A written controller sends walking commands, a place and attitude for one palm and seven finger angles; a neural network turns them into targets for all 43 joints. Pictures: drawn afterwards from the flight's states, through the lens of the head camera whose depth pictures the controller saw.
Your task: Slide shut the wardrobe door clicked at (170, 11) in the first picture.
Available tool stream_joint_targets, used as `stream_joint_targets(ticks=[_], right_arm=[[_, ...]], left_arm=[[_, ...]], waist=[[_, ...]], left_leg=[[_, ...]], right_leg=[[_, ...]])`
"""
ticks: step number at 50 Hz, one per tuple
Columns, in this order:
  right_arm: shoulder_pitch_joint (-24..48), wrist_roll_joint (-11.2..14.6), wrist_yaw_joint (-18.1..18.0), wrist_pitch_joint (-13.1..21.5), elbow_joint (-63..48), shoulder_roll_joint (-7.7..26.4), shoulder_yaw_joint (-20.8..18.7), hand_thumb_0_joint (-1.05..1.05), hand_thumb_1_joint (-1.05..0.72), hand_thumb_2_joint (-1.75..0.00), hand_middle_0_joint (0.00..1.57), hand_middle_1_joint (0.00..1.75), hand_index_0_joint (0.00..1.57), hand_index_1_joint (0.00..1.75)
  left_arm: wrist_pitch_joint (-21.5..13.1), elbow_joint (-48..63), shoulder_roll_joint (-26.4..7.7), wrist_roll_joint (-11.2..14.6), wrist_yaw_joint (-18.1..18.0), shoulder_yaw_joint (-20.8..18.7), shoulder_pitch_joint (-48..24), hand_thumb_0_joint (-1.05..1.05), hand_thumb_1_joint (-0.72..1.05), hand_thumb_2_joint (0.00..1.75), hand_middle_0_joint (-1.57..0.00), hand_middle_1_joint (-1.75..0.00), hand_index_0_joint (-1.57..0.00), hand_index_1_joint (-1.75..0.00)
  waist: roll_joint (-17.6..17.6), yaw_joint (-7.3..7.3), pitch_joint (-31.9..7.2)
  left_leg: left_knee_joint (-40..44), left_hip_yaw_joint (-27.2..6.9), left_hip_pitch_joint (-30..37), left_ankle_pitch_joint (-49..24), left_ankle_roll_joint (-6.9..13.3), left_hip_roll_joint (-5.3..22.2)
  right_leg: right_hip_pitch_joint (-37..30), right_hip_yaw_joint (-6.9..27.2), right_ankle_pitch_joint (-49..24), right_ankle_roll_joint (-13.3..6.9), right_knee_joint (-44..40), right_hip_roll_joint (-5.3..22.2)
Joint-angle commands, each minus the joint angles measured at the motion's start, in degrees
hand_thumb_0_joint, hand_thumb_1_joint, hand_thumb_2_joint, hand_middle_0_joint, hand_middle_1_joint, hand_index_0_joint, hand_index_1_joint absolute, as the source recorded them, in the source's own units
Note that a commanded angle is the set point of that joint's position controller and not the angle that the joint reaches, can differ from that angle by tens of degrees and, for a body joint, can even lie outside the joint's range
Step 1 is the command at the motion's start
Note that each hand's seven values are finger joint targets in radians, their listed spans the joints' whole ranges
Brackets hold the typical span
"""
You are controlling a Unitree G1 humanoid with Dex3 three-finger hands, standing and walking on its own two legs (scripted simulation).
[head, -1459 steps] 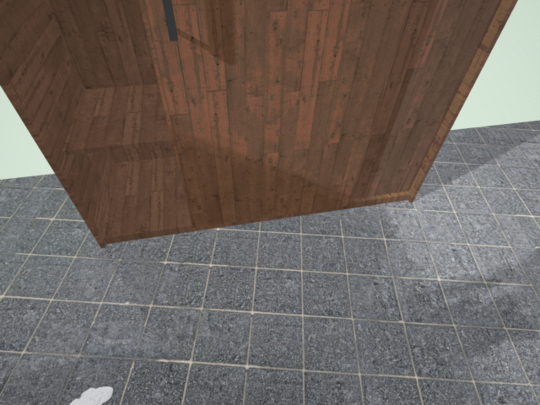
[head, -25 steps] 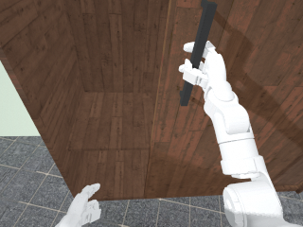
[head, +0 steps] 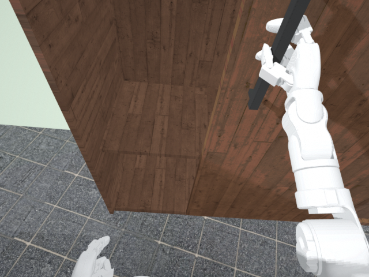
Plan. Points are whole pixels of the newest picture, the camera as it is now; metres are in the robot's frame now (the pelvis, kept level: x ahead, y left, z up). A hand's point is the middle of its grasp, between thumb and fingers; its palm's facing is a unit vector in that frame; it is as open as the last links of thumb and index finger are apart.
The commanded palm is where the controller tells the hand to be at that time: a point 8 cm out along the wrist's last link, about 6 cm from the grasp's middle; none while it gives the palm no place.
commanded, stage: step sideways, sliding the door along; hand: right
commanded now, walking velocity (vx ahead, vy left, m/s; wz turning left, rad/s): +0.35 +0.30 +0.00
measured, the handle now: (274, 47) +0.47 -0.13 +0.27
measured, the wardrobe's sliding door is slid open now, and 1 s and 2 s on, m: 0.39 0.32 0.15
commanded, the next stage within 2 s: none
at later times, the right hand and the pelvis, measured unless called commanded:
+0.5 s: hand (256, 64) +0.44 -0.09 +0.25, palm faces +0.29 +0.95 -0.10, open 6.5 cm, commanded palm +0.41 -0.07 +0.25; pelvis +0.04 +0.12 -0.01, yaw -7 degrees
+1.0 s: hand (219, 61) +0.44 -0.03 +0.25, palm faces +0.33 +0.94 -0.08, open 6.9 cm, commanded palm +0.42 +0.01 +0.25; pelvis +0.10 +0.16 +0.00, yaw -8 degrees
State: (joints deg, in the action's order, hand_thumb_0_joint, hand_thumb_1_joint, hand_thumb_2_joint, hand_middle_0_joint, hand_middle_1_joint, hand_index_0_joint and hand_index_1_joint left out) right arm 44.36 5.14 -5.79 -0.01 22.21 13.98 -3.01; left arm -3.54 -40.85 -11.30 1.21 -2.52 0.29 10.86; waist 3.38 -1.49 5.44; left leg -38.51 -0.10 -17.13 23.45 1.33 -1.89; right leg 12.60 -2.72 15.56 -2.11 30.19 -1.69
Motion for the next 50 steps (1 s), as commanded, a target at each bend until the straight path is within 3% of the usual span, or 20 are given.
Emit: stream_joint_targets(ticks=[1,4,6,7,11,13,14,18,22,25,28,30,32,35,38,40,41,45,47,50], right_arm=[[37.8,-0.6,3.2,8.7,-19.3,0.7,4.8,0.00,-0.90,-0.90,0.45,1.40,0.45,1.40],[39.2,-1.7,3.9,8.2,-19.5,-3.0,7.9,0.00,-0.90,-0.90,0.45,1.40,0.45,1.40],[38.2,-1.1,3.1,7.9,-17.5,-1.2,7.3,0.00,-0.90,-0.90,0.45,1.40,0.45,1.40],[36.8,-1.8,3.1,8.2,-17.6,-3.5,7.7,0.00,-0.90,-0.90,0.45,1.40,0.45,1.40],[39.2,-2.1,3.0,11.2,-26.1,-9.5,15.8,0.00,-0.90,-0.90,0.45,1.40,0.45,1.40],[38.4,-0.5,3.6,11.2,-26.2,-11.5,17.4,0.00,-0.90,-0.90,0.45,1.40,0.45,1.40],[38.7,-0.5,4.5,10.8,-25.5,-11.4,16.5,0.00,-0.90,-0.90,0.45,1.40,0.45,1.40],[37.5,-1.7,4.7,10.5,-27.8,-7.7,13.2,0.00,-0.90,-0.90,0.45,1.40,0.45,1.40],[37.6,-2.0,5.9,10.1,-26.0,-10.1,15.8,0.00,-0.90,-0.90,0.45,1.40,0.45,1.40],[35.0,-2.1,6.2,10.2,-26.1,-8.5,14.3,0.00,-0.90,-0.90,0.45,1.40,0.45,1.40],[32.3,-3.5,5.4,8.9,-26.8,-4.3,12.7,0.00,-0.90,-0.90,0.45,1.40,0.45,1.40],[31.7,-3.3,4.7,8.7,-30.8,-3.2,11.3,0.00,-0.90,-0.90,0.45,1.40,0.45,1.40],[28.5,-1.9,3.9,8.7,-37.6,-6.9,14.5,0.00,-0.90,-0.90,0.45,1.40,0.45,1.40],[26.1,-0.8,4.7,10.5,-44.1,-9.6,16.7,0.00,-0.90,-0.90,0.45,1.40,0.45,1.40],[20.6,-2.6,4.8,10.1,-44.5,-8.0,15.7,0.00,-0.90,-0.90,0.45,1.40,0.45,1.40],[17.6,-3.6,4.3,9.8,-46.4,-6.5,15.0,0.00,-0.90,-0.90,0.45,1.40,0.45,1.40],[16.1,-3.4,3.9,10.1,-47.2,-7.7,16.5,0.00,-0.90,-0.90,0.45,1.40,0.45,1.40],[13.1,-2.3,4.4,11.0,-54.7,-14.7,22.6,0.00,-0.90,-0.90,0.45,1.40,0.45,1.40],[12.7,-2.6,4.8,11.6,-54.2,-14.8,22.9,0.00,-0.90,-0.90,0.45,1.40,0.45,1.40],[12.6,-3.7,5.2,11.9,-55.1,-12.5,21.3,0.00,-0.90,-0.90,0.45,1.40,0.45,1.40]], left_arm=[[-1.5,9.0,-7.1,0.9,0.5,-2.4,-6.4,0.00,0.90,0.90,-0.20,-0.30,-0.20,-0.30],[-1.0,9.3,-6.8,1.2,0.7,-2.3,-8.3,0.00,0.90,0.90,-0.20,-0.30,-0.20,-0.30],[-0.8,7.7,-6.0,2.1,0.7,-3.7,-6.7,0.00,0.90,0.90,-0.20,-0.30,-0.20,-0.30],[-1.4,7.9,-5.9,2.0,0.7,-3.8,-7.6,0.00,0.90,0.90,-0.20,-0.30,-0.20,-0.30],[-2.2,8.0,-3.5,1.4,1.1,-2.7,-8.6,0.00,0.90,0.90,-0.20,-0.30,-0.20,-0.30],[-1.1,8.8,-6.8,1.6,2.6,-4.6,-7.0,0.00,0.90,0.90,-0.20,-0.30,-0.20,-0.30],[0.1,9.7,-5.6,1.8,3.9,-4.3,-8.2,0.00,0.90,0.90,-0.20,-0.30,-0.20,-0.30],[1.5,11.1,-7.0,2.1,4.7,-5.0,-7.8,0.00,0.90,0.90,-0.20,-0.30,-0.20,-0.30],[1.0,12.6,-8.1,2.3,4.8,-5.4,-10.9,0.00,0.90,0.90,-0.20,-0.30,-0.20,-0.30],[1.4,12.8,-7.7,2.6,4.8,-5.3,-10.8,0.00,0.90,0.90,-0.20,-0.30,-0.20,-0.30],[0.2,10.6,-5.0,2.5,3.9,-4.7,-10.7,0.00,0.90,0.90,-0.20,-0.30,-0.20,-0.30],[-0.4,8.5,-4.9,2.2,3.0,-5.1,-10.9,0.00,0.90,0.90,-0.20,-0.30,-0.20,-0.30],[-1.6,7.6,-4.2,1.2,2.1,-4.0,-12.7,0.00,0.90,0.90,-0.20,-0.30,-0.20,-0.30],[-3.1,11.9,-5.1,1.5,3.4,-4.7,-14.3,0.00,0.90,0.90,-0.20,-0.30,-0.20,-0.30],[-4.6,12.9,-5.6,2.6,4.0,-4.9,-12.1,0.00,0.90,0.90,-0.20,-0.30,-0.20,-0.30],[-4.5,12.1,-5.4,2.6,3.3,-5.3,-12.6,0.00,0.90,0.90,-0.20,-0.30,-0.20,-0.30],[-4.2,11.2,-4.3,2.8,2.9,-4.6,-12.2,0.00,0.90,0.90,-0.20,-0.30,-0.20,-0.30],[-4.9,14.2,-5.9,1.5,4.1,-4.7,-13.9,0.00,0.90,0.90,-0.20,-0.30,-0.20,-0.30],[-5.6,15.6,-5.5,1.7,4.8,-4.4,-12.9,0.00,0.90,0.90,-0.20,-0.30,-0.20,-0.30],[-5.1,16.1,-6.3,2.1,5.5,-4.8,-12.2,0.00,0.90,0.90,-0.20,-0.30,-0.20,-0.30]], waist=[[1.9,3.01,-23.9],[-3.5,2.79,-21.1],[-20.0,2.23,-19.2],[-15.7,2.17,-17.6],[-3.8,4.68,-24.4],[11.2,5.83,-27.9],[10.3,4.87,-25.4],[-0.3,4.78,-22.0],[11.9,4.07,-20.5],[12.0,2.59,-19.3],[-6.5,4.15,-20.6],[-18.9,3.69,-22.3],[-4.5,4.39,-25.5],[14.5,2.28,-26.3],[-3.8,2.41,-25.5],[-20.1,2.54,-26.5],[-15.4,2.56,-25.2],[9.4,2.01,-28.8],[8.8,2.25,-23.7],[-1.5,2.61,-23.7]], left_leg=[[7.1,-0.3,2.4,-4.9,0.7,1.5],[16.3,-4.0,11.7,-11.4,2.5,4.4],[25.9,-21.0,15.3,-14.9,8.1,14.4],[22.9,-22.2,18.7,-27.9,9.3,15.3],[6.5,-7.3,15.7,-45.1,6.4,11.2],[-17.0,-0.5,-13.3,-11.8,-0.5,2.5],[-24.4,-6.4,-20.2,4.6,0.4,2.9],[-12.1,-6.4,-17.4,4.2,1.0,5.5],[-5.3,4.5,3.3,-6.8,-1.1,0.9],[4.3,6.4,9.8,-12.1,-0.6,-0.8],[14.6,-5.2,20.3,-52.6,2.9,9.4],[12.7,-12.2,20.4,-56.2,5.1,14.6],[4.8,-6.4,16.4,-50.4,1.4,10.2],[-0.1,2.2,5.4,-16.6,-2.0,3.1],[11.7,0.5,14.4,-48.7,-1.3,5.6],[7.5,-10.4,25.3,-72.8,2.8,14.1],[8.4,-10.5,22.5,-68.7,2.1,15.0],[-3.5,0.7,2.8,-19.8,-2.2,4.9],[-1.2,3.1,-0.9,-13.0,-1.5,3.1],[5.9,3.4,6.6,-33.4,-1.2,3.2]], right_leg=[[-16.4,13.3,-28.9,-6.3,1.3,17.4],[-3.9,6.3,-12.7,-2.8,7.3,11.4],[5.3,2.8,5.1,0.7,20.6,2.1],[9.5,4.1,11.3,0.6,24.7,1.5],[-8.4,2.1,-7.7,0.0,-4.0,3.8],[-36.3,21.6,-49.1,-9.3,-5.7,22.4],[-39.1,25.3,-49.3,-12.9,-4.3,27.2],[-31.1,19.6,-42.2,-11.1,1.2,25.7],[-13.6,5.3,-34.8,-5.0,-0.5,20.1],[-12.5,2.0,-37.1,-2.2,9.1,17.1],[-2.2,-0.4,-17.3,2.7,21.6,6.0],[1.8,4.2,9.9,2.1,16.4,4.3],[-8.6,1.3,-9.3,1.2,-2.9,6.0],[-21.4,3.9,-46.8,-3.2,0.0,18.4],[-15.4,-1.6,-41.5,1.3,14.4,11.4],[1.5,0.8,-0.9,2.8,15.4,5.8],[1.6,1.9,5.9,2.0,9.1,5.3],[-21.4,2.2,-45.3,-3.1,-2.7,19.6],[-23.8,-1.4,-55.4,-2.8,1.7,19.4],[-18.6,-2.6,-48.0,-0.5,11.3,17.1]])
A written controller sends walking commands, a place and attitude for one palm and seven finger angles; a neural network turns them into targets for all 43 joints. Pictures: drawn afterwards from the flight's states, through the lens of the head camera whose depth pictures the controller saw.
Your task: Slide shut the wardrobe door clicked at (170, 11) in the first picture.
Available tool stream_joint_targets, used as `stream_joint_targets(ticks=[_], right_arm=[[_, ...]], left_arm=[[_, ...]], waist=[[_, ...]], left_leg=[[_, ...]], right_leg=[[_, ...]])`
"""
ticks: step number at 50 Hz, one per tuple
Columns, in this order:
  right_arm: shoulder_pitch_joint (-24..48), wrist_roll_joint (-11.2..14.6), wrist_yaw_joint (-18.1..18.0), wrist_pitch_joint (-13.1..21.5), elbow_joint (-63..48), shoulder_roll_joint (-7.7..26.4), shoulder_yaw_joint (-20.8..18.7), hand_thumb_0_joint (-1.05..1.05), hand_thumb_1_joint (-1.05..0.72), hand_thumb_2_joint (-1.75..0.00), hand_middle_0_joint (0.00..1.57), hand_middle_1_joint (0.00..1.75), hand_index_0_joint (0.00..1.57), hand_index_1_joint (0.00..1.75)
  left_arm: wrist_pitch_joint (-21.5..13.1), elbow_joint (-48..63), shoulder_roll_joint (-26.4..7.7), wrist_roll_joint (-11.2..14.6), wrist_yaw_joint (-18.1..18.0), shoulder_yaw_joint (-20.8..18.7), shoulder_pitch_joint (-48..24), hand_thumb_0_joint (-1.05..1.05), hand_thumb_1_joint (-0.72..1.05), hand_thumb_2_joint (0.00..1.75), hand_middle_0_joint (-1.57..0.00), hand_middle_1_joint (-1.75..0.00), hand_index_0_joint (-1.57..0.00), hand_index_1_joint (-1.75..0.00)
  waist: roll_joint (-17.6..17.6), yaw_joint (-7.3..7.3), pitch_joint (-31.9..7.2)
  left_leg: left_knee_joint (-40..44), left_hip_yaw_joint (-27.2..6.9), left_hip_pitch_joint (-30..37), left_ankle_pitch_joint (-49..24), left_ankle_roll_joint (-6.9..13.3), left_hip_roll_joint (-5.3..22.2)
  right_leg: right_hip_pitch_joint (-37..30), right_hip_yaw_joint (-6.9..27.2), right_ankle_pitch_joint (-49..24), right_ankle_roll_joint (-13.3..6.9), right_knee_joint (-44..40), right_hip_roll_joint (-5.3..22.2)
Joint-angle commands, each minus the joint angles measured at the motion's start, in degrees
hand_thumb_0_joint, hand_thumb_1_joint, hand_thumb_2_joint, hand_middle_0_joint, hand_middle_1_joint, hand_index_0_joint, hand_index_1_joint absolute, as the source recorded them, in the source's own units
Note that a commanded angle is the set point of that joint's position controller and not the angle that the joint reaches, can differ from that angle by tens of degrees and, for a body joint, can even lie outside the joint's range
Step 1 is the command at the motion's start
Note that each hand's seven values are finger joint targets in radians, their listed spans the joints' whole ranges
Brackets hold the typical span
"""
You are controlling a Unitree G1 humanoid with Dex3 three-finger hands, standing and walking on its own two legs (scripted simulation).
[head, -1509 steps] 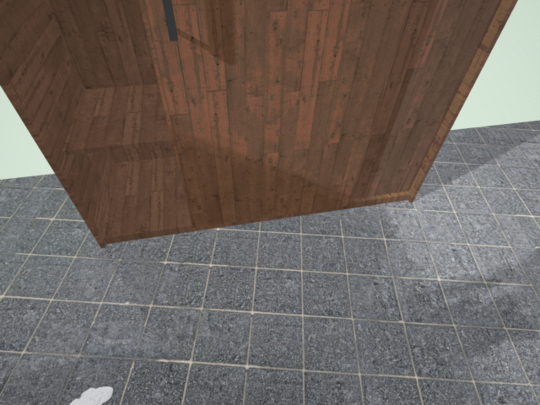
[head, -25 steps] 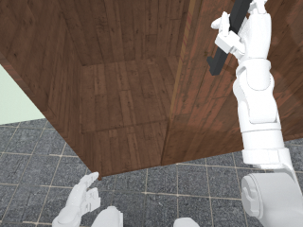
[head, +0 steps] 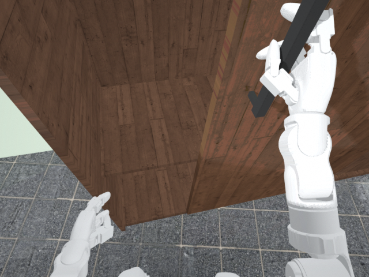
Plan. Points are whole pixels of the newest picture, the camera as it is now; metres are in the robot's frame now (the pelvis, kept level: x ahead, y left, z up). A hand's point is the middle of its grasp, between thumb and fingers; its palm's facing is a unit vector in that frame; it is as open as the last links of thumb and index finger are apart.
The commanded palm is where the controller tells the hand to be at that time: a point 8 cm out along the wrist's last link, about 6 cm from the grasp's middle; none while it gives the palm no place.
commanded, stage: step sideways, sliding the door along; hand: right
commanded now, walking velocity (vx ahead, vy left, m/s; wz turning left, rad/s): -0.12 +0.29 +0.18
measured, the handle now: (282, 45) +0.40 -0.16 +0.27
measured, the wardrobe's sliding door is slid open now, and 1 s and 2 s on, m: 0.32 0.15 0.00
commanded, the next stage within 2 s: none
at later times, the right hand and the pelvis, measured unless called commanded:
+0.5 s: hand (206, 87) +0.34 -0.04 +0.25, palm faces +0.02 +0.99 -0.11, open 7.5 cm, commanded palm +0.32 -0.04 +0.25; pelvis -0.01 +0.04 +0.00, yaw +3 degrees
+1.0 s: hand (157, 88) +0.33 +0.03 +0.25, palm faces +0.08 +1.00 -0.04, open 7.2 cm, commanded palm +0.31 +0.04 +0.26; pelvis -0.05 +0.13 +0.00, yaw +5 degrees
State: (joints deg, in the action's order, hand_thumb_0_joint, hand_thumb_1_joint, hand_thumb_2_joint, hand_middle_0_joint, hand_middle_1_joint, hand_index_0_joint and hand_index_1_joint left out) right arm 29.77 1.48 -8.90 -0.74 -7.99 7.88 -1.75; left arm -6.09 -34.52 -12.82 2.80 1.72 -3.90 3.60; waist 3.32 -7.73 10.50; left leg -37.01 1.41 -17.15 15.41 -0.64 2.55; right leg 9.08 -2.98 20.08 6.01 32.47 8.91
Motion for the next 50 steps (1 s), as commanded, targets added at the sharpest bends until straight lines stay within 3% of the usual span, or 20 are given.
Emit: stream_joint_targets(ticks=[1,4,7,9,11,13,15,18,20,21,26,30,33,36,40,43,45,47,48,50], right_arm=[[27.0,-0.2,7.8,12.4,-25.3,-4.1,19.0,0.00,-0.90,-0.90,0.45,1.40,0.45,1.40],[23.3,0.0,7.4,12.3,-26.3,-4.8,18.9,0.00,-0.90,-0.90,0.45,1.40,0.45,1.40],[21.9,0.3,7.8,12.9,-25.2,-6.0,19.4,0.00,-0.90,-0.90,0.45,1.40,0.45,1.40],[24.2,-0.4,7.7,12.9,-23.6,-4.9,18.7,0.00,-0.90,-0.90,0.45,1.40,0.45,1.40],[25.8,-0.9,7.8,12.6,-25.3,-3.6,18.6,0.00,-0.90,-0.90,0.45,1.40,0.45,1.40],[24.1,-0.9,7.5,11.2,-23.3,-2.0,17.6,0.00,-0.90,-0.90,0.45,1.40,0.45,1.40],[20.0,-0.5,6.8,10.9,-25.6,-2.9,18.1,0.00,-0.90,-0.90,0.45,1.40,0.45,1.40],[21.9,0.6,5.9,12.1,-30.2,-1.7,17.0,0.00,-0.90,-0.90,0.45,1.40,0.45,1.40],[19.9,0.9,7.7,12.2,-24.1,-3.9,17.3,0.00,-0.90,-0.90,0.45,1.40,0.45,1.40],[22.2,0.4,7.6,12.7,-24.9,-0.9,14.7,0.00,-0.90,-0.90,0.45,1.40,0.45,1.40],[25.9,-0.9,8.4,11.8,-19.8,-1.4,15.1,0.00,-0.90,-0.90,0.45,1.40,0.45,1.40],[23.6,0.2,6.9,9.9,-18.8,-1.1,14.9,0.00,-0.90,-0.90,0.45,1.40,0.45,1.40],[26.4,0.9,6.2,11.3,-23.0,-1.8,15.9,0.00,-0.90,-0.90,0.45,1.40,0.45,1.40],[24.8,1.4,7.9,12.1,-20.6,-1.6,15.6,0.00,-0.90,-0.90,0.45,1.40,0.45,1.40],[29.3,0.0,8.6,11.4,-14.4,-1.5,13.2,0.00,-0.90,-0.90,0.45,1.40,0.45,1.40],[32.3,0.8,8.1,9.7,-11.1,-4.0,16.4,0.00,-0.90,-0.90,0.45,1.40,0.45,1.40],[31.8,1.1,7.3,10.1,-12.6,-5.1,17.2,0.00,-0.90,-0.90,0.45,1.40,0.45,1.40],[34.9,1.5,7.0,11.9,-15.9,-5.1,18.1,0.00,-0.90,-0.90,0.45,1.40,0.45,1.40],[32.4,2.0,7.5,11.7,-12.7,-4.6,17.1,0.00,-0.90,-0.90,0.45,1.40,0.45,1.40],[34.0,1.8,8.8,12.1,-13.4,-4.0,16.6,0.00,-0.90,-0.90,0.45,1.40,0.45,1.40]], left_arm=[[-2.0,9.2,-4.9,0.5,1.0,-0.7,-4.9,0.00,0.90,0.90,-0.20,-0.30,-0.20,-0.30],[-0.5,8.4,-4.1,-0.1,1.0,-0.9,-5.4,0.00,0.90,0.90,-0.20,-0.30,-0.20,-0.30],[0.6,9.9,-4.6,-1.1,2.1,-1.1,-6.1,0.00,0.90,0.90,-0.20,-0.30,-0.20,-0.30],[1.4,11.0,-4.1,-0.9,2.1,-0.8,-6.2,0.00,0.90,0.90,-0.20,-0.30,-0.20,-0.30],[2.3,11.3,-3.4,0.2,2.0,0.0,-6.5,0.00,0.90,0.90,-0.20,-0.30,-0.20,-0.30],[3.3,10.4,-1.8,0.7,1.5,-0.3,-6.6,0.00,0.90,0.90,-0.20,-0.30,-0.20,-0.30],[3.0,9.2,-0.4,0.1,0.7,-0.2,-6.3,0.00,0.90,0.90,-0.20,-0.30,-0.20,-0.30],[3.3,7.3,-2.1,-0.6,0.2,-0.3,-6.9,0.00,0.90,0.90,-0.20,-0.30,-0.20,-0.30],[4.7,9.7,-4.4,-1.2,1.9,-1.6,-6.7,0.00,0.90,0.90,-0.20,-0.30,-0.20,-0.30],[5.2,10.4,-4.4,-1.3,2.1,-1.7,-7.5,0.00,0.90,0.90,-0.20,-0.30,-0.20,-0.30],[6.4,11.0,-3.0,0.5,2.1,0.0,-7.5,0.00,0.90,0.90,-0.20,-0.30,-0.20,-0.30],[5.6,8.3,-1.7,0.3,0.2,-0.6,-6.1,0.00,0.90,0.90,-0.20,-0.30,-0.20,-0.30],[4.7,5.7,-1.5,-0.6,-0.4,-0.1,-5.3,0.00,0.90,0.90,-0.20,-0.30,-0.20,-0.30],[5.8,8.2,-3.5,-1.5,0.4,-0.8,-7.1,0.00,0.90,0.90,-0.20,-0.30,-0.20,-0.30],[6.4,9.5,-4.0,0.5,1.2,-0.6,-6.5,0.00,0.90,0.90,-0.20,-0.30,-0.20,-0.30],[5.5,7.7,-1.2,0.9,0.0,0.0,-6.6,0.00,0.90,0.90,-0.20,-0.30,-0.20,-0.30],[4.2,5.5,-1.0,0.2,-0.5,0.2,-5.2,0.00,0.90,0.90,-0.20,-0.30,-0.20,-0.30],[3.0,4.9,-2.3,-0.2,-1.0,0.3,-5.0,0.00,0.90,0.90,-0.20,-0.30,-0.20,-0.30],[3.2,5.5,-5.0,-0.4,-0.6,-1.1,-5.4,0.00,0.90,0.90,-0.20,-0.30,-0.20,-0.30],[4.0,7.2,-3.0,-0.8,0.4,-0.2,-7.0,0.00,0.90,0.90,-0.20,-0.30,-0.20,-0.30]], waist=[[-5.7,9.58,-29.4],[-5.4,10.44,-31.8],[13.2,9.14,-28.1],[7.9,9.05,-26.5],[0.3,9.03,-27.9],[-16.1,10.02,-28.5],[-21.8,9.26,-28.6],[-5.8,11.26,-33.2],[8.9,9.40,-32.0],[13.4,9.02,-28.1],[2.6,9.05,-26.6],[-18.1,10.06,-26.5],[-9.7,12.00,-31.3],[16.7,9.41,-27.2],[0.5,8.08,-29.6],[-14.6,10.93,-24.6],[-9.8,10.56,-24.8],[1.3,11.85,-30.5],[11.6,10.48,-30.5],[13.6,8.87,-26.1]], left_leg=[[5.2,-0.3,8.8,-38.6,1.1,0.7],[-0.8,-3.5,8.6,-46.8,1.7,2.9],[-9.6,1.3,-1.4,-1.7,0.6,-1.6],[-4.0,2.7,-1.3,1.7,1.1,-2.5],[5.1,1.9,7.1,-16.8,1.2,-2.2],[8.7,-11.9,13.7,-52.2,5.6,6.5],[6.0,-17.7,19.2,-69.4,8.9,11.7],[-3.1,-7.3,9.3,-43.9,3.3,4.6],[-15.7,-1.0,-3.3,8.0,0.4,-2.9],[-16.8,-1.6,-5.9,13.0,0.7,-2.8],[6.3,1.9,8.8,-8.9,1.3,-3.3],[12.9,-20.7,10.1,-44.6,9.3,9.4],[3.6,-11.8,13.0,-40.0,6.3,5.5],[-11.0,-0.7,-3.7,5.8,0.8,-3.3],[8.0,0.4,13.0,-8.6,2.4,-4.3],[18.9,-19.2,5.4,-18.9,7.8,7.6],[17.8,-20.4,3.8,-17.8,8.7,6.7],[3.2,-9.8,4.6,-19.9,5.0,0.4],[-7.7,-3.3,-1.2,-11.1,2.0,-4.7],[-13.0,-3.7,-7.0,11.6,1.9,-2.9]], right_leg=[[-13.1,-2.5,-47.8,-7.3,9.1,4.8],[-11.3,-1.4,-41.0,-6.3,2.7,4.3],[-16.3,-0.1,-56.6,-10.6,-4.9,13.7],[-19.0,-2.7,-61.2,-10.7,1.1,14.7],[-15.5,-3.8,-51.7,-9.1,9.9,10.6],[-2.8,-2.9,-19.5,-5.8,16.9,1.5],[7.4,1.4,9.6,-5.4,15.2,-3.7],[-10.9,0.9,-26.9,-7.4,-7.6,3.2],[-17.1,9.5,-51.7,-15.4,-8.9,19.1],[-16.0,9.0,-55.0,-16.9,-7.6,19.7],[-10.5,-2.0,-39.4,-9.7,7.6,10.9],[2.5,1.1,4.5,-5.7,15.8,-4.8],[-5.3,0.8,-11.8,-6.8,-6.3,-2.4],[-17.2,11.2,-54.4,-16.2,-8.5,17.6],[-9.7,0.9,-43.2,-11.0,8.9,9.7],[0.2,0.5,5.0,-6.2,11.8,-5.0],[-1.8,2.3,5.3,-7.1,7.3,-6.1],[-11.8,5.4,-17.2,-9.2,-10.7,0.5],[-16.2,14.3,-32.8,-14.1,-11.2,11.6],[-18.9,13.8,-52.1,-18.4,-8.5,17.6]])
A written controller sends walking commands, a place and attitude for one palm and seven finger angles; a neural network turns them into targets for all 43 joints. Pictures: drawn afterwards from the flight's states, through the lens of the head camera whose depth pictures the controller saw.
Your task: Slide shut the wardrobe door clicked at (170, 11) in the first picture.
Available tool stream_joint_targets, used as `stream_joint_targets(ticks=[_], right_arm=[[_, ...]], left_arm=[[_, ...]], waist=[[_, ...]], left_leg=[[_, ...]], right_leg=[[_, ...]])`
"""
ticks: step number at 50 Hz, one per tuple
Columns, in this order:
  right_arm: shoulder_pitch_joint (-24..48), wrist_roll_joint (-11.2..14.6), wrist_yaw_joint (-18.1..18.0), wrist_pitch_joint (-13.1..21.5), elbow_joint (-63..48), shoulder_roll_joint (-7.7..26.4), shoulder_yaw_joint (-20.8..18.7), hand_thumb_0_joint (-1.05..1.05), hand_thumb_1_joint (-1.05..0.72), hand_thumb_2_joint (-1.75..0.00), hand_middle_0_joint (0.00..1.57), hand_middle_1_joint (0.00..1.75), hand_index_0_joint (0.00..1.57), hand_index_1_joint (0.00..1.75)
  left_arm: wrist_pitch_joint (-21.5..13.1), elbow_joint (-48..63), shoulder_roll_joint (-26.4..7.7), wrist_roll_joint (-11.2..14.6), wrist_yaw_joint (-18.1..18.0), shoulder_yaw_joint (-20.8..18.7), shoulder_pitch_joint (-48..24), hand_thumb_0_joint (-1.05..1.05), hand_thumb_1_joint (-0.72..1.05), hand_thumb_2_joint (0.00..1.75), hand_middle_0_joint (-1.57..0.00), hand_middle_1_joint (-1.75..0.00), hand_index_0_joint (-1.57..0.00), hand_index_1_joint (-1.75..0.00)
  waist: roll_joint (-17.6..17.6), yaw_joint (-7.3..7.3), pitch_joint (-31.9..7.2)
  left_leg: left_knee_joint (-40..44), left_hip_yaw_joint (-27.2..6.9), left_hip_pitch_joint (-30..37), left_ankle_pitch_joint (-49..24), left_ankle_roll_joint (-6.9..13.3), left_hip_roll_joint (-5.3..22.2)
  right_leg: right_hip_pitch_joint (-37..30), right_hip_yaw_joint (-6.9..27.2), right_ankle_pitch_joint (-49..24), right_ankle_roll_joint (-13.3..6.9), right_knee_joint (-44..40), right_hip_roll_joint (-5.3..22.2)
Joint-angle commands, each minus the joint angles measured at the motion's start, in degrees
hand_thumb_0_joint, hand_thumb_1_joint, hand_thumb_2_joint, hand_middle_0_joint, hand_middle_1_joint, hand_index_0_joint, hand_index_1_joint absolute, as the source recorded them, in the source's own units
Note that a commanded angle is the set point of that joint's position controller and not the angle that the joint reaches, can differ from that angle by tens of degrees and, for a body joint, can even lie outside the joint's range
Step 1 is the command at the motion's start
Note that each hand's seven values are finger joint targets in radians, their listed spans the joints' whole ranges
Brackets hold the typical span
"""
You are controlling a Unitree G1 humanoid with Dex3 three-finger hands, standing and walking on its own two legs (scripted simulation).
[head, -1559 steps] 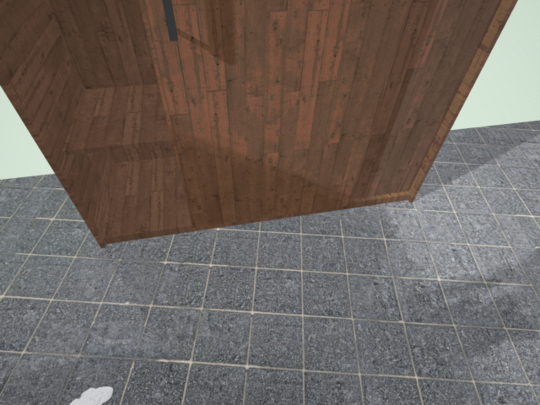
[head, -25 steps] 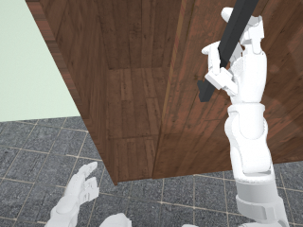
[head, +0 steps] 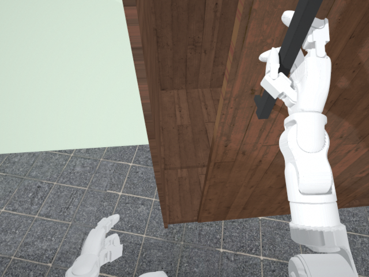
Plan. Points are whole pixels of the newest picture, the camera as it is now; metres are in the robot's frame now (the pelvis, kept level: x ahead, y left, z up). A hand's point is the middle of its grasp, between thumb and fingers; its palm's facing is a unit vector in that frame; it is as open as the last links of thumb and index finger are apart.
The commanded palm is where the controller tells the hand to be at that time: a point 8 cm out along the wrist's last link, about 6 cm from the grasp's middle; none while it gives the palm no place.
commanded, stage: step sideways, sliding the door along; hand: right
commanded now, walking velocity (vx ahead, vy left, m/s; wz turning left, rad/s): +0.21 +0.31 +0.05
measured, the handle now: (282, 50) +0.41 -0.16 +0.27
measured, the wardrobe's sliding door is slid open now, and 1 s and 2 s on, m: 0.15 0.00 0.00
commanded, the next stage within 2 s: stop walking and hold the door there in 1.02 s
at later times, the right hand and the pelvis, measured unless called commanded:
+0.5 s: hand (216, 77) +0.37 -0.05 +0.25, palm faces +0.18 +0.98 -0.04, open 7.1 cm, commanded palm +0.34 -0.03 +0.26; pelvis +0.00 +0.09 +0.01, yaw -1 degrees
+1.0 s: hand (171, 79) +0.37 +0.02 +0.25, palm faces +0.22 +0.97 -0.05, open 7.2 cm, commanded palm +0.34 +0.04 +0.26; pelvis +0.00 +0.18 +0.00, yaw -3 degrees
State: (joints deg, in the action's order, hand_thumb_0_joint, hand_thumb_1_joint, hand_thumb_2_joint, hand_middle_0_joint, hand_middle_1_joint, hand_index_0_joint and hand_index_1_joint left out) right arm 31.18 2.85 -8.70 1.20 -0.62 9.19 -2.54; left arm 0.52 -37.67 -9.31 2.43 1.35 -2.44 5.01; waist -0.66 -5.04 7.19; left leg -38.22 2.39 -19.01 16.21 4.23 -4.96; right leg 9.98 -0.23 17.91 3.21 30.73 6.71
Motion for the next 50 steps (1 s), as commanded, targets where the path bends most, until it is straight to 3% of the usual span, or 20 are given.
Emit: stream_joint_targets(ticks=[1,4,8,11,13,15,18,20,24,26,27,30,33,37,40,42,44,47,49,50], right_arm=[[32.7,0.7,8.6,9.9,-20.3,-4.5,16.5,0.00,-0.90,-0.90,0.45,1.40,0.45,1.40],[32.1,-0.9,8.8,8.2,-17.5,-4.6,15.2,0.00,-0.90,-0.90,0.45,1.40,0.45,1.40],[31.7,-0.3,7.3,7.1,-15.2,-4.5,15.8,0.00,-0.90,-0.90,0.45,1.40,0.45,1.40],[32.8,0.6,7.2,8.6,-22.5,-5.4,18.2,0.00,-0.90,-0.90,0.45,1.40,0.45,1.40],[30.8,1.0,8.5,9.6,-22.5,-5.4,18.1,0.00,-0.90,-0.90,0.45,1.40,0.45,1.40],[30.9,0.5,8.6,9.4,-20.8,-3.9,15.3,0.00,-0.90,-0.90,0.45,1.40,0.45,1.40],[31.5,-0.5,8.2,6.9,-19.2,-3.4,15.7,0.00,-0.90,-0.90,0.45,1.40,0.45,1.40],[28.5,0.1,7.7,7.3,-17.7,-4.5,16.6,0.00,-0.90,-0.90,0.45,1.40,0.45,1.40],[29.6,0.7,6.1,9.8,-25.4,-3.0,17.2,0.00,-0.90,-0.90,0.45,1.40,0.45,1.40],[25.4,1.9,7.8,8.6,-20.9,-6.2,19.4,0.00,-0.90,-0.90,0.45,1.40,0.45,1.40],[28.2,1.4,8.2,9.0,-22.7,-6.1,18.6,0.00,-0.90,-0.90,0.45,1.40,0.45,1.40],[29.4,0.5,8.2,9.2,-21.5,-5.7,17.4,0.00,-0.90,-0.90,0.45,1.40,0.45,1.40],[31.5,-0.6,8.6,8.5,-19.9,-6.1,17.6,0.00,-0.90,-0.90,0.45,1.40,0.45,1.40],[29.8,-0.1,7.0,7.7,-19.7,-4.5,16.7,0.00,-0.90,-0.90,0.45,1.40,0.45,1.40],[30.1,0.3,6.8,8.7,-24.4,-5.9,18.8,0.00,-0.90,-0.90,0.45,1.40,0.45,1.40],[27.8,1.0,7.2,9.0,-22.2,-6.1,18.3,0.00,-0.90,-0.90,0.45,1.40,0.45,1.40],[29.2,0.7,8.0,9.8,-23.4,-5.1,17.6,0.00,-0.90,-0.90,0.45,1.40,0.45,1.40],[30.8,0.3,8.2,9.0,-21.4,-5.7,17.1,0.00,-0.90,-0.90,0.45,1.40,0.45,1.40],[30.3,-0.2,7.6,8.0,-19.7,-3.2,15.5,0.00,-0.90,-0.90,0.45,1.40,0.45,1.40],[28.6,-0.2,7.4,8.1,-19.8,-4.2,16.0,0.00,-0.90,-0.90,0.45,1.40,0.45,1.40]], left_arm=[[-2.3,10.5,-6.8,-0.2,1.2,-1.5,-8.6,0.00,0.90,0.90,-0.20,-0.30,-0.20,-0.30],[-1.2,11.6,-7.7,1.1,1.3,-1.9,-7.6,0.00,0.90,0.90,-0.20,-0.30,-0.20,-0.30],[-2.4,8.0,-5.4,0.9,-0.1,-1.9,-7.0,0.00,0.90,0.90,-0.20,-0.30,-0.20,-0.30],[-3.5,7.7,-6.4,0.4,-0.8,-1.5,-6.8,0.00,0.90,0.90,-0.20,-0.30,-0.20,-0.30],[-2.6,9.7,-6.4,-0.4,0.2,-1.8,-8.0,0.00,0.90,0.90,-0.20,-0.30,-0.20,-0.30],[-1.7,11.1,-7.1,0.2,1.3,-2.0,-7.8,0.00,0.90,0.90,-0.20,-0.30,-0.20,-0.30],[-1.2,12.1,-5.7,2.0,0.5,-1.7,-9.1,0.00,0.90,0.90,-0.20,-0.30,-0.20,-0.30],[-1.8,8.9,-5.0,1.2,0.3,-2.2,-6.5,0.00,0.90,0.90,-0.20,-0.30,-0.20,-0.30],[-2.6,8.2,-5.6,0.3,-0.3,-1.7,-6.3,0.00,0.90,0.90,-0.20,-0.30,-0.20,-0.30],[-1.0,10.8,-8.2,1.2,1.3,-2.3,-6.9,0.00,0.90,0.90,-0.20,-0.30,-0.20,-0.30],[-0.7,12.0,-7.5,0.1,1.6,-1.9,-8.0,0.00,0.90,0.90,-0.20,-0.30,-0.20,-0.30],[-0.7,11.6,-7.8,-0.3,2.1,-1.6,-7.7,0.00,0.90,0.90,-0.20,-0.30,-0.20,-0.30],[-0.3,12.5,-7.9,1.0,1.8,-1.8,-8.9,0.00,0.90,0.90,-0.20,-0.30,-0.20,-0.30],[-0.6,9.1,-5.9,1.0,0.2,-2.3,-7.4,0.00,0.90,0.90,-0.20,-0.30,-0.20,-0.30],[-1.2,8.7,-4.0,0.5,-0.5,-1.1,-7.6,0.00,0.90,0.90,-0.20,-0.30,-0.20,-0.30],[-1.0,9.6,-7.7,0.3,-0.2,-2.2,-7.8,0.00,0.90,0.90,-0.20,-0.30,-0.20,-0.30],[-0.4,11.4,-6.6,0.1,0.8,-1.6,-8.7,0.00,0.90,0.90,-0.20,-0.30,-0.20,-0.30],[0.0,12.5,-6.8,1.4,1.2,-1.2,-8.7,0.00,0.90,0.90,-0.20,-0.30,-0.20,-0.30],[-0.3,11.9,-5.5,2.0,0.4,-2.2,-8.4,0.00,0.90,0.90,-0.20,-0.30,-0.20,-0.30],[-0.8,11.0,-5.4,1.7,0.4,-2.3,-7.9,0.00,0.90,0.90,-0.20,-0.30,-0.20,-0.30]], waist=[[15.2,5.93,-22.6],[3.4,5.27,-25.7],[-6.8,7.74,-22.2],[6.6,8.69,-27.8],[19.7,6.85,-24.5],[12.6,5.11,-25.4],[-9.9,7.28,-24.8],[-8.9,6.75,-21.3],[0.9,8.38,-30.1],[11.7,6.84,-27.8],[13.9,6.45,-23.8],[11.1,5.63,-22.8],[6.9,6.01,-24.4],[-7.4,8.09,-24.7],[-1.8,8.46,-27.9],[11.2,7.58,-28.5],[16.9,6.13,-24.6],[4.4,5.68,-25.1],[-14.5,6.75,-24.9],[-11.6,6.12,-23.0]], left_leg=[[-7.3,-5.0,-3.3,9.5,-2.5,4.9],[10.6,-1.6,14.7,-10.5,-2.6,2.7],[19.0,-23.4,8.8,-24.5,3.9,14.7],[3.7,-10.5,6.4,-26.5,-1.2,6.7],[-6.5,-2.1,-2.4,3.6,-3.8,4.1],[3.8,-2.2,6.9,3.2,-2.2,3.5],[16.1,-14.1,16.7,-31.4,1.1,11.3],[19.0,-24.9,14.4,-38.3,4.9,17.5],[5.9,-13.5,16.4,-40.1,0.3,11.7],[-6.0,-5.0,1.1,-5.6,-4.1,5.0],[-10.6,-5.2,-2.8,6.7,-4.1,4.5],[-1.9,-4.0,2.5,5.0,-2.5,4.7],[7.6,-1.5,12.4,-9.8,-2.7,3.6],[15.4,-21.3,13.6,-38.3,4.0,15.2],[9.7,-15.1,14.3,-37.3,0.9,12.5],[-1.8,-4.5,5.1,-18.5,-3.4,4.8],[-1.4,-1.4,4.2,4.1,-3.4,4.3],[10.2,-2.7,15.1,-13.0,-2.4,4.6],[18.0,-22.5,18.7,-34.4,3.0,14.8],[19.7,-27.5,18.4,-40.5,4.5,17.6]], right_leg=[[-19.7,8.5,-52.5,-14.4,-3.6,19.5],[-10.4,-0.5,-35.7,-8.2,10.6,10.0],[-2.0,-0.5,5.6,-3.5,11.0,-3.7],[-15.7,3.9,-23.1,-6.3,-9.0,4.8],[-21.2,9.3,-51.4,-13.3,-6.0,18.4],[-17.1,3.2,-53.3,-11.1,4.1,16.5],[-1.8,-2.1,-13.7,-4.2,14.9,0.6],[5.6,1.6,13.4,-3.2,19.9,-4.2],[-10.4,-0.4,-18.5,-4.5,-8.1,1.7],[-18.6,12.2,-42.2,-12.4,-7.8,19.3],[-16.9,12.9,-46.5,-15.0,-7.8,21.7],[-16.1,4.7,-52.3,-12.3,0.2,18.7],[-9.1,0.4,-35.9,-8.0,6.4,11.5],[-1.7,-0.8,-1.7,-2.8,13.2,-2.5],[-6.9,-0.7,-6.3,-4.1,-1.2,-0.7],[-16.2,9.0,-32.9,-9.4,-7.7,13.1],[-15.5,6.0,-47.9,-12.4,-3.2,18.0],[-7.2,1.2,-35.6,-8.5,8.1,10.9],[3.2,-1.8,-2.3,-3.7,19.1,-2.3],[7.7,1.2,12.0,-3.2,23.2,-5.1]])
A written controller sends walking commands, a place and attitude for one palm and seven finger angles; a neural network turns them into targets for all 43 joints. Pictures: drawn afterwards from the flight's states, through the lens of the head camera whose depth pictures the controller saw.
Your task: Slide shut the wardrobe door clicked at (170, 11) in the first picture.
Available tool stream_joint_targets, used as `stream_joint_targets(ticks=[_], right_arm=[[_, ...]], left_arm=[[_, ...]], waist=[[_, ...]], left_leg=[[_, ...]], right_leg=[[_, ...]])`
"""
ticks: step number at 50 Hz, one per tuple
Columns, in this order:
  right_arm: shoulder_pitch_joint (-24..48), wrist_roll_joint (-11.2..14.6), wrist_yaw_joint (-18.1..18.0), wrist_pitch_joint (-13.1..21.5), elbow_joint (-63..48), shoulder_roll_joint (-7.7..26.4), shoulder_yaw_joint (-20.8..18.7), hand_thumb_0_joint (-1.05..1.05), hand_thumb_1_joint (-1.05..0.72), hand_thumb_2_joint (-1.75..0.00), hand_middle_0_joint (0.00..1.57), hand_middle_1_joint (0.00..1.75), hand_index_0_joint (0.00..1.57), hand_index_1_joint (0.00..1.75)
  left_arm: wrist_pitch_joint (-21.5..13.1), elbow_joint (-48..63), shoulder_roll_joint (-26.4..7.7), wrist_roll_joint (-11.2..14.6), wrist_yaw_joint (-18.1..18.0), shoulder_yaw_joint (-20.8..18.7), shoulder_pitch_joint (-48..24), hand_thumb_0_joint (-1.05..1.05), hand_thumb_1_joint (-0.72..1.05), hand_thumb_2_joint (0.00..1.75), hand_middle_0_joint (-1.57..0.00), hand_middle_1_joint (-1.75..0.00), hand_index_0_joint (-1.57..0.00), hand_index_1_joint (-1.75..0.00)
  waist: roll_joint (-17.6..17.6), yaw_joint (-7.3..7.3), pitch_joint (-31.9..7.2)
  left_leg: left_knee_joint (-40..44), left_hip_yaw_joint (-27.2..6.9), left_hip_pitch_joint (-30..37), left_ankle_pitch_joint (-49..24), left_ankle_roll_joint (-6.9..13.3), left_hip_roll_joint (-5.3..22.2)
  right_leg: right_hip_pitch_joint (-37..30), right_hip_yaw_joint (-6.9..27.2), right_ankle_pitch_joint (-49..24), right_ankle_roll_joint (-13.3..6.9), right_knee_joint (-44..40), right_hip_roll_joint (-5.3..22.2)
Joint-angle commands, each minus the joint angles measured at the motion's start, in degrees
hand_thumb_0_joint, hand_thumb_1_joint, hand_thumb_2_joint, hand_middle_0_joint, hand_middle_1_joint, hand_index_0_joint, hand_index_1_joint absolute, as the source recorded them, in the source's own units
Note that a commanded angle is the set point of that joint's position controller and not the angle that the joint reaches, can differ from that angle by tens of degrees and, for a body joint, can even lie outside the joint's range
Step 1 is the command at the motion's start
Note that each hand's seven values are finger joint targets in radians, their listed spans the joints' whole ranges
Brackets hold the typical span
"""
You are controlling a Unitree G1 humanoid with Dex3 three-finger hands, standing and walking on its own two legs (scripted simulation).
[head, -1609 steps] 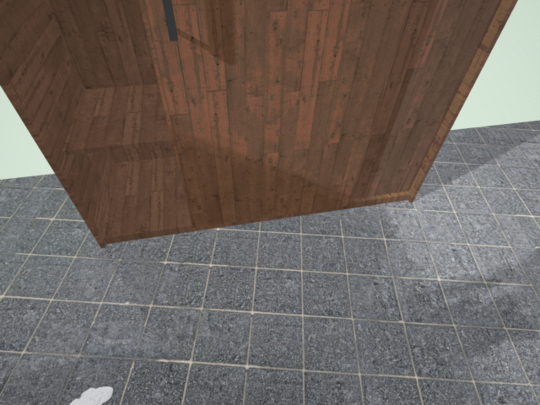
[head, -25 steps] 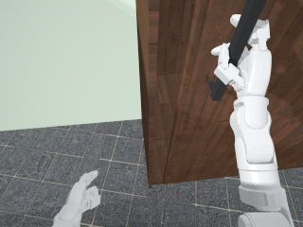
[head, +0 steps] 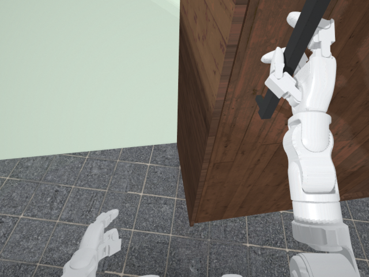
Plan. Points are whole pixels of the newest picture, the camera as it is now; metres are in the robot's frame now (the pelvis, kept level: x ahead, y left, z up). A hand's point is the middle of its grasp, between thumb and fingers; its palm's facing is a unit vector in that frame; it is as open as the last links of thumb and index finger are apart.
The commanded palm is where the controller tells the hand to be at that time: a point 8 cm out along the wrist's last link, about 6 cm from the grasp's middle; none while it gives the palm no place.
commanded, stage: step sideways, sliding the door along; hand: right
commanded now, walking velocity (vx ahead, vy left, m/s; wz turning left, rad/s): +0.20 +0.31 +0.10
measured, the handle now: (286, 50) +0.41 -0.17 +0.28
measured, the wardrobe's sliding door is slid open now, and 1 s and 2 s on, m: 0.00 0.00 0.00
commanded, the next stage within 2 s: stop walking and hold the door there in 0.02 s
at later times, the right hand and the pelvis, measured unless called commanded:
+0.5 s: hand (274, 74) +0.37 -0.14 +0.26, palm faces +0.25 +0.96 -0.10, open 7.0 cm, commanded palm +0.34 -0.17 +0.25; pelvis +0.01 +0.03 +0.02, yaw +7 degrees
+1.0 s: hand (280, 76) +0.37 -0.15 +0.26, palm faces +0.10 +0.99 -0.10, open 7.0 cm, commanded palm +0.34 -0.18 +0.25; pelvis +0.02 -0.04 +0.02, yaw +8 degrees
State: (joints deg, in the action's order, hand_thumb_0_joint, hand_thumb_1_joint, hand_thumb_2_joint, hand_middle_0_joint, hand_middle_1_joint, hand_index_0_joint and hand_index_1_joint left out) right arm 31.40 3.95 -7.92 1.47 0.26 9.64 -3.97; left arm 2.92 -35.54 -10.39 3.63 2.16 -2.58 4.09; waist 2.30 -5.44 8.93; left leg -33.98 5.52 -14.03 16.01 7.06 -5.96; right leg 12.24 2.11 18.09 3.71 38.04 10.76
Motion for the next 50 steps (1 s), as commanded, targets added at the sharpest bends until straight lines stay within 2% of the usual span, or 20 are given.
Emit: stream_joint_targets(ticks=[1,4,5,6,7,8,9,11,12,13,14,15,16,18,21,23,26,30,37,50], right_arm=[[28.1,-0.9,6.2,8.2,-22.4,-6.0,18.8,0.00,-0.90,-0.90,0.45,1.40,0.45,1.40],[28.9,-1.0,4.4,9.7,-27.2,-2.4,16.9,0.00,-0.90,-0.90,0.45,1.40,0.45,1.40],[27.3,-0.2,4.6,9.6,-27.3,-1.8,16.8,0.00,-0.90,-0.90,0.45,1.40,0.45,1.40],[24.9,0.6,5.1,9.3,-26.6,-2.2,17.6,0.00,-0.90,-0.90,0.45,1.40,0.45,1.40],[8.7,-0.2,2.0,7.7,-6.1,31.0,-20.0,0.00,-0.90,-0.90,0.45,1.40,0.45,1.40],[9.2,0.7,4.0,7.2,-13.9,14.1,-5.4,0.00,-0.90,-0.90,0.45,1.40,0.45,1.40],[13.9,0.2,4.8,7.9,-20.9,11.2,-1.2,0.00,-0.90,-0.90,0.45,1.40,0.45,1.40],[13.2,-0.5,4.5,7.6,-20.2,13.3,-3.8,0.00,-0.90,-0.90,0.45,1.40,0.45,1.40],[12.2,-0.7,4.6,7.2,-19.7,12.7,-3.2,0.00,-0.90,-0.90,0.45,1.40,0.45,1.40],[11.1,-0.5,4.1,6.3,-17.0,14.6,-4.9,0.00,-0.90,-0.90,0.45,1.40,0.45,1.40],[7.5,0.0,3.7,5.2,-13.6,15.6,-6.3,0.00,-0.90,-0.90,0.45,1.40,0.45,1.40],[5.3,0.4,3.5,5.0,-13.9,14.9,-5.6,0.00,-0.90,-0.90,0.45,1.40,0.45,1.40],[2.9,0.6,2.9,4.9,-13.1,15.8,-6.8,0.00,-0.90,-0.90,0.45,1.40,0.45,1.40],[5.2,0.0,1.7,6.0,-18.6,18.6,-9.5,0.00,-0.90,-0.90,0.45,1.40,0.45,1.40],[-0.2,0.5,0.9,6.3,-19.3,19.6,-10.5,0.00,-0.90,-0.90,0.45,1.40,0.45,1.40],[-0.4,0.6,1.5,6.1,-18.2,16.3,-7.7,0.00,-0.90,-0.90,0.45,1.40,0.45,1.40],[-2.9,0.1,0.5,6.0,-16.6,20.0,-11.1,0.00,-0.90,-0.90,0.45,1.40,0.45,1.40],[-3.3,0.0,0.2,6.4,-15.7,20.0,-11.8,0.00,-0.90,-0.90,0.45,1.40,0.45,1.40],[-3.4,-0.1,0.6,6.4,-16.2,16.2,-7.4,0.00,-0.90,-0.90,0.45,1.40,0.45,1.40],[-2.1,-1.0,1.2,6.4,-19.3,6.8,3.2,0.00,-0.90,-0.90,0.45,1.40,0.45,1.40]], left_arm=[[-3.7,7.7,-3.3,0.1,-0.2,-1.5,-6.0,0.00,0.90,0.90,-0.20,-0.30,-0.20,-0.30],[-3.8,6.4,-4.0,-0.9,-1.2,-0.7,-4.7,0.00,0.90,0.90,-0.20,-0.30,-0.20,-0.30],[-3.9,7.2,-4.8,-0.6,-1.2,-1.3,-5.2,0.00,0.90,0.90,-0.20,-0.30,-0.20,-0.30],[-3.8,8.5,-7.1,0.0,-1.0,-2.1,-5.5,0.00,0.90,0.90,-0.20,-0.30,-0.20,-0.30],[-2.1,4.9,-11.1,-0.8,-1.3,-2.9,-1.1,0.00,0.90,0.90,-0.20,-0.30,-0.20,-0.30],[-1.5,8.0,-8.0,-1.5,-0.6,-1.7,-4.3,0.00,0.90,0.90,-0.20,-0.30,-0.20,-0.30],[-2.0,9.3,-7.3,-1.6,-0.8,-0.2,-7.5,0.00,0.90,0.90,-0.20,-0.30,-0.20,-0.30],[-3.0,9.1,-8.6,-0.8,-0.9,0.2,-6.9,0.00,0.90,0.90,-0.20,-0.30,-0.20,-0.30],[-3.5,9.7,-8.4,-0.3,-1.3,0.3,-6.2,0.00,0.90,0.90,-0.20,-0.30,-0.20,-0.30],[-4.2,8.9,-7.7,0.1,-2.0,0.1,-4.7,0.00,0.90,0.90,-0.20,-0.30,-0.20,-0.30],[-4.9,7.5,-8.0,-0.2,-2.4,-0.5,-3.1,0.00,0.90,0.90,-0.20,-0.30,-0.20,-0.30],[-5.0,7.1,-7.9,-0.4,-2.5,-0.3,-3.0,0.00,0.90,0.90,-0.20,-0.30,-0.20,-0.30],[-5.1,6.2,-8.0,-0.6,-2.8,0.0,-2.3,0.00,0.90,0.90,-0.20,-0.30,-0.20,-0.30],[-5.9,5.7,-7.4,-1.3,-3.7,1.3,-2.7,0.00,0.90,0.90,-0.20,-0.30,-0.20,-0.30],[-6.1,6.5,-8.9,-0.8,-4.6,0.7,-3.3,0.00,0.90,0.90,-0.20,-0.30,-0.20,-0.30],[-5.7,7.4,-8.6,-0.1,-4.3,1.1,-4.2,0.00,0.90,0.90,-0.20,-0.30,-0.20,-0.30],[-5.8,6.4,-9.1,-0.7,-5.1,0.9,-3.2,0.00,0.90,0.90,-0.20,-0.30,-0.20,-0.30],[-6.1,6.5,-9.1,-0.8,-5.4,0.8,-2.4,0.00,0.90,0.90,-0.20,-0.30,-0.20,-0.30],[-6.1,6.6,-9.2,-1.4,-6.1,1.2,-2.2,0.00,0.90,0.90,-0.20,-0.30,-0.20,-0.30],[-5.0,5.9,-7.6,-2.7,-6.5,2.2,-3.1,0.00,0.90,0.90,-0.20,-0.30,-0.20,-0.30]], waist=[[-8.6,6.85,-24.7],[-3.4,8.38,-30.7],[0.1,8.09,-31.2],[6.7,7.70,-30.4],[10.7,4.56,-29.5],[11.2,4.17,-26.0],[13.0,4.79,-23.5],[9.6,4.48,-25.7],[1.7,4.80,-25.9],[-8.4,6.69,-25.9],[-12.6,7.24,-25.4],[-12.1,6.20,-23.4],[-10.3,5.66,-20.3],[-7.4,6.07,-24.6],[-0.3,6.16,-27.5],[-3.5,5.55,-26.3],[-1.0,5.99,-22.3],[-4.0,5.67,-23.7],[-1.4,5.74,-20.7],[-2.0,5.76,-20.7]], left_leg=[[14.3,-29.1,14.4,-41.4,1.4,19.5],[5.9,-19.6,14.7,-38.2,1.1,15.2],[1.0,-15.8,9.1,-34.8,-2.1,11.7],[-5.8,-10.9,-0.4,-23.0,-5.2,7.3],[-10.8,-9.4,-10.6,-1.9,-7.0,5.1],[-9.2,-9.7,-10.8,8.1,-7.4,5.0],[-3.9,-9.1,-7.7,7.5,-6.7,6.8],[7.2,-7.1,5.7,-9.0,-6.2,5.6],[11.3,-9.7,12.2,-22.3,-6.1,6.1],[13.0,-15.1,14.7,-32.5,-4.5,10.7],[15.8,-21.4,12.6,-33.6,-2.7,15.3],[19.8,-26.4,9.7,-27.2,-3.5,18.0],[21.5,-26.9,8.2,-24.5,-3.9,18.1],[17.8,-23.4,14.4,-28.7,-3.8,17.1],[13.2,-17.1,13.7,-30.3,-7.4,12.0],[15.9,-18.6,11.9,-22.8,-10.2,12.0],[18.4,-19.2,9.4,-17.4,-8.9,12.6],[18.2,-19.6,10.9,-17.5,-8.5,12.6],[18.1,-18.8,4.6,-10.2,-6.6,11.4],[11.9,-15.3,2.6,-18.2,-5.9,10.5]], right_leg=[[6.7,-0.1,13.7,-3.8,14.0,-8.7],[-5.6,-4.7,-5.6,-4.0,-11.9,-7.6],[-15.3,-3.5,-18.7,-5.1,-18.5,-3.0],[-22.7,6.8,-37.3,-9.1,-18.8,8.5],[-27.0,9.2,-50.9,-14.4,-16.2,15.3],[-24.8,9.2,-51.5,-15.4,-13.6,16.9],[-21.2,6.1,-52.7,-14.4,-12.4,15.5],[-14.4,-1.7,-45.9,-9.5,-4.3,8.5],[-9.2,-5.0,-35.5,-7.3,-0.5,3.4],[-4.8,-7.0,-21.5,-4.9,0.7,-1.9],[-2.0,-6.3,-2.6,-3.5,0.3,-6.5],[0.3,-3.9,7.8,-3.7,1.7,-8.1],[1.5,-2.3,8.9,-4.1,0.5,-7.9],[0.6,-1.8,3.0,-5.0,-8.5,-7.3],[-9.2,-1.4,-16.9,-5.9,-16.8,-2.6],[-7.3,-2.1,-12.4,-6.3,-15.1,-2.3],[-5.5,-2.5,-8.5,-6.1,-16.2,-3.9],[-5.5,-2.5,-9.6,-6.2,-16.6,-3.9],[-7.3,-1.0,-9.1,-6.5,-19.5,-2.7],[-9.9,1.2,-18.1,-5.9,-21.0,-0.5]])
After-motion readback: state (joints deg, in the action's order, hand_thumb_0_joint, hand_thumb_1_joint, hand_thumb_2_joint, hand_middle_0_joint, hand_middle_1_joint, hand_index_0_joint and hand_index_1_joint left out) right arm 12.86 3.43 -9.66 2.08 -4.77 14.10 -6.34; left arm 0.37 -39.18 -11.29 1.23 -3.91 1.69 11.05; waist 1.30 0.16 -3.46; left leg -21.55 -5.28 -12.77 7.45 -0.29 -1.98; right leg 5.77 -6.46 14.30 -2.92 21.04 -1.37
